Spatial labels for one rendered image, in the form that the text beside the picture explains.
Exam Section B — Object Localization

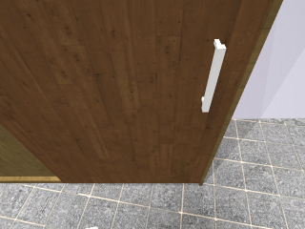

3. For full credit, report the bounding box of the handle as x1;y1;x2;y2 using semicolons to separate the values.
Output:
201;39;226;113

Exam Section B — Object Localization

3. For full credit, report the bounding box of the wardrobe door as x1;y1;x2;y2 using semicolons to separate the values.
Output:
0;124;55;177
0;0;274;183

